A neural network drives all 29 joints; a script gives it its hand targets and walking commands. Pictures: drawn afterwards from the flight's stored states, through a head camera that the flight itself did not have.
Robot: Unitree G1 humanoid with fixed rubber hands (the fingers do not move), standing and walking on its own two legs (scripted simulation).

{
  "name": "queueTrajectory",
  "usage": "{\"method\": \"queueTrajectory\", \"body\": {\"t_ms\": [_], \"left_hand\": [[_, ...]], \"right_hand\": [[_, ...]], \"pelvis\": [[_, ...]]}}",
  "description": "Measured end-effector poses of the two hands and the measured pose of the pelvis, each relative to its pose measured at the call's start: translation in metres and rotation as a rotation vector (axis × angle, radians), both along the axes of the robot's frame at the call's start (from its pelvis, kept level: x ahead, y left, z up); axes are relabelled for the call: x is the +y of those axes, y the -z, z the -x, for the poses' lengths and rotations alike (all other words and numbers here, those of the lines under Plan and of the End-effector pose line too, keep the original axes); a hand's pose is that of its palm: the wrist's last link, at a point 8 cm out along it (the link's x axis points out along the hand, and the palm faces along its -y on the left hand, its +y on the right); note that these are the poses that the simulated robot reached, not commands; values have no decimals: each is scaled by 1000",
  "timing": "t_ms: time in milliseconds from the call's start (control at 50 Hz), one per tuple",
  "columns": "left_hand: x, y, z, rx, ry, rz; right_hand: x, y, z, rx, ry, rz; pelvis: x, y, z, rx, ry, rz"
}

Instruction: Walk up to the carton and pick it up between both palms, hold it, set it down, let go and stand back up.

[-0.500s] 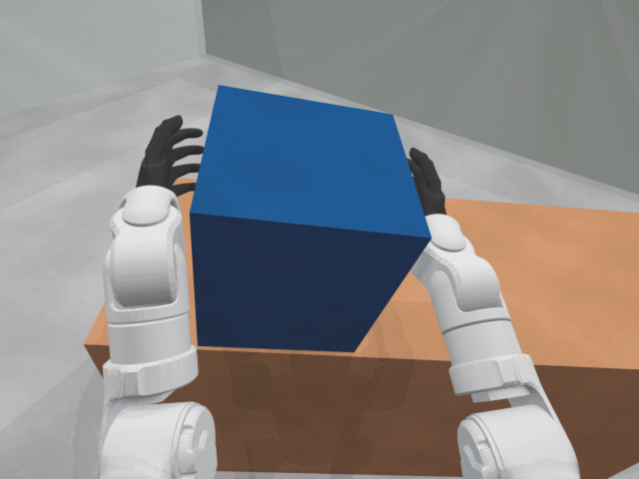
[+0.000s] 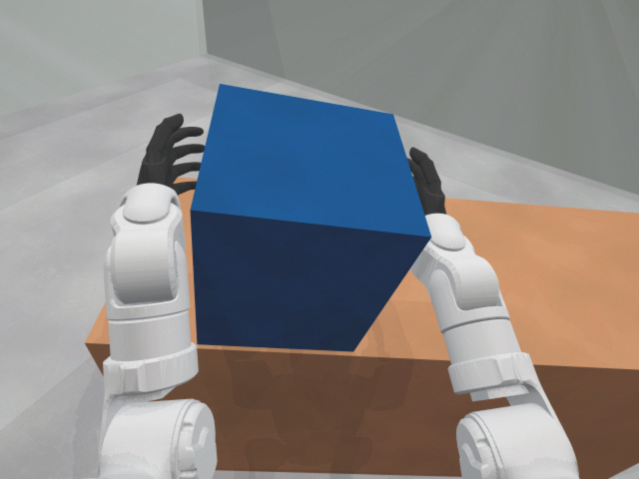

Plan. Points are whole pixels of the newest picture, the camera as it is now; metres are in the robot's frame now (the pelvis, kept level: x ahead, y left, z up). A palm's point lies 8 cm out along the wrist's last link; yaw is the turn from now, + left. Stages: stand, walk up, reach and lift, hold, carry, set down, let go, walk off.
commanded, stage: hold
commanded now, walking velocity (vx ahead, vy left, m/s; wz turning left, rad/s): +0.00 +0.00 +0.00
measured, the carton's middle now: (293, 231) +0.37 +0.02 +0.16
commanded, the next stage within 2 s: set down in 0.20 s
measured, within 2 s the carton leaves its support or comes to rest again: neither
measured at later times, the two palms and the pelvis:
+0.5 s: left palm (162, 170) +0.36 +0.16 +0.24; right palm (428, 197) +0.37 -0.14 +0.22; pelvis +0.01 +0.00 +0.00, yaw +0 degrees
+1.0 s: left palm (193, 212) +0.39 +0.14 +0.17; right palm (418, 242) +0.38 -0.16 +0.13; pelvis +0.03 -0.01 +0.00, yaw +0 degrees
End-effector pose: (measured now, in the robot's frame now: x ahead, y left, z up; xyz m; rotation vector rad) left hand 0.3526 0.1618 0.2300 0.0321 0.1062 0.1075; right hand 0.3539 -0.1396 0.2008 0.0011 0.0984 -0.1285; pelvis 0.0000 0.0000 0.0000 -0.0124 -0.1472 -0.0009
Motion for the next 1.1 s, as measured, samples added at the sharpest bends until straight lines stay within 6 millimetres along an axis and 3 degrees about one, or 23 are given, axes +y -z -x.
{"method": "queueTrajectory", "body": {"t_ms": [280,520,620,860,960,1100], "left_hand": [[-2,-3,0,-1,-3,-3],[-2,-14,-13,-55,21,-7],[-3,-2,-19,-86,33,-34],[-15,53,-27,-76,49,-57],[-21,63,-37,-59,51,-38],[-20,62,-43,-69,48,-27]], "right_hand": [[-2,-4,-1,0,-1,-18],[-2,-16,-13,-58,10,-30],[-3,-2,-17,-98,18,-12],[-14,62,-20,-90,35,28],[-19,70,-24,-71,51,36],[-18,64,-32,-80,47,42]], "pelvis": [[-1,0,-2,6,-1,1],[0,0,-7,5,-9,-3],[0,0,-10,-9,-13,-5],[-3,-1,-20,-3,-11,-8],[-5,-1,-24,2,2,-9],[-7,-1,-27,7,2,-11]]}}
